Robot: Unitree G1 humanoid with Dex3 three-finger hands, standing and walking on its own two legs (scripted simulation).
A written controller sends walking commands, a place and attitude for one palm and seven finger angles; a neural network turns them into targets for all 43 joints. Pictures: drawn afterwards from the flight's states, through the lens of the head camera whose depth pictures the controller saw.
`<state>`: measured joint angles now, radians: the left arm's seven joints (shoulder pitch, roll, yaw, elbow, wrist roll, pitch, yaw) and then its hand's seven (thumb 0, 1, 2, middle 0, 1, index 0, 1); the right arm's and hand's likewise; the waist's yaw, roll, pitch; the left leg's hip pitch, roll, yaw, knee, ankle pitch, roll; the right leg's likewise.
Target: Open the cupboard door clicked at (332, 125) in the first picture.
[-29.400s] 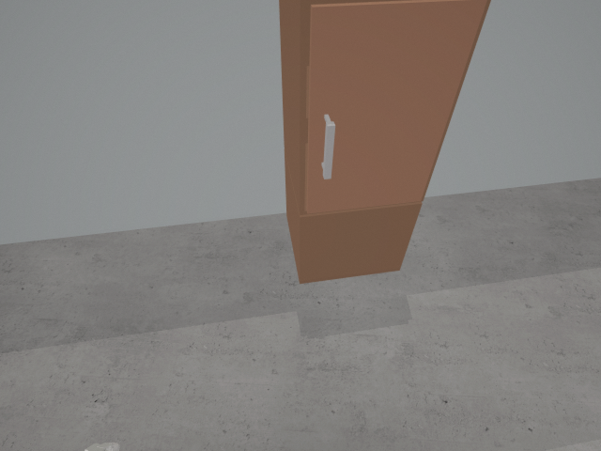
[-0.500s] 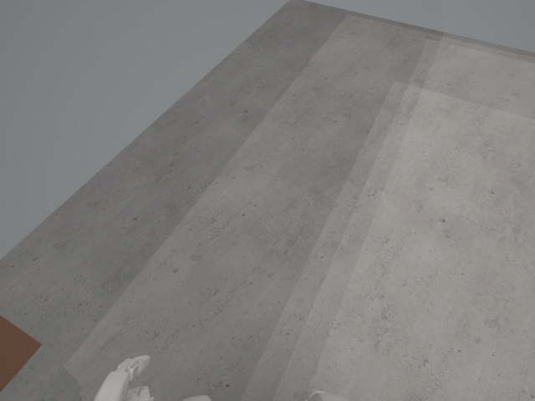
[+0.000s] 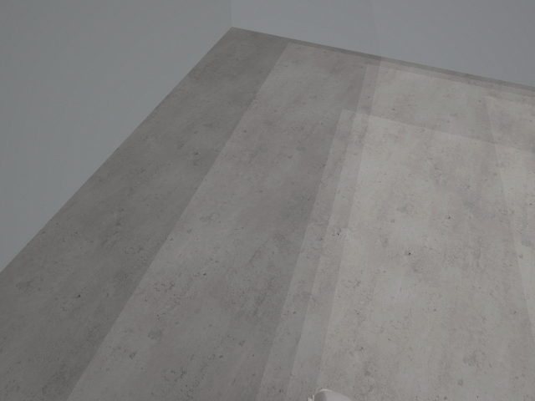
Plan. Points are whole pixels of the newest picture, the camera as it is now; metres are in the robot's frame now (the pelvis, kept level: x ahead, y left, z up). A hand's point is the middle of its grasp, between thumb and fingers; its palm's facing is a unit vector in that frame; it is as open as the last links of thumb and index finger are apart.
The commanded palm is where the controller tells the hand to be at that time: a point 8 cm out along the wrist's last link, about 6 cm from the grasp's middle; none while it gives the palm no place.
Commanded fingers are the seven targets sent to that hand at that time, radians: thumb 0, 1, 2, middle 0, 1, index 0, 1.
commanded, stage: walk to a spot facing it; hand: left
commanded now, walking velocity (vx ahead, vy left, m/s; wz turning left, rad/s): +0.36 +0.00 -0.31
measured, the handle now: out of the picture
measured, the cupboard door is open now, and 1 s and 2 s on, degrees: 45 45 45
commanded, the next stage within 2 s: turn to face it in 0.34 s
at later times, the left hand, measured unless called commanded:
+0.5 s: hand (207, 346) +0.24 +0.13 -0.19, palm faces +0.00 -0.99 -0.16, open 7.3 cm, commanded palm none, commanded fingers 0.00 0.90 0.90 -0.20 -0.30 -0.20 -0.30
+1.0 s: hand (230, 272) +0.38 +0.10 -0.16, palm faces +0.27 -0.93 -0.24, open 7.3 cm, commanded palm none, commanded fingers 0.00 0.90 0.90 -0.20 -0.30 -0.20 -0.30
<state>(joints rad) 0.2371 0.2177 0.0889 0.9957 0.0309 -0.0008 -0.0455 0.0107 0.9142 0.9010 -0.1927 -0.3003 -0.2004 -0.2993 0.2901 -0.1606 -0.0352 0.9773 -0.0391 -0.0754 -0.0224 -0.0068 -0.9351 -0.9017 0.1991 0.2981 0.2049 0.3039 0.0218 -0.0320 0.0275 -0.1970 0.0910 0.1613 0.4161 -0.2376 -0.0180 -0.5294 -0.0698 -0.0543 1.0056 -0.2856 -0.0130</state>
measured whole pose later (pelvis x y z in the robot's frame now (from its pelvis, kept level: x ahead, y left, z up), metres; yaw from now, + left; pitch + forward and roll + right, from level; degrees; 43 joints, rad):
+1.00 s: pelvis +0.36 -0.10 +0.00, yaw +14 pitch +1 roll +3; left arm 0.21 0.18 0.05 0.93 0.02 -0.02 0.02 0.00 0.91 0.90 -0.20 -0.30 -0.21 -0.30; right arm 0.17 -0.23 -0.07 0.96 -0.02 0.06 0.01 0.00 -0.92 -0.90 0.19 0.30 0.20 0.30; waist -0.01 -0.04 0.06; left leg -0.48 0.03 0.08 0.93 -0.43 -0.06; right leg -0.18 -0.11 -0.19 0.51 -0.34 -0.02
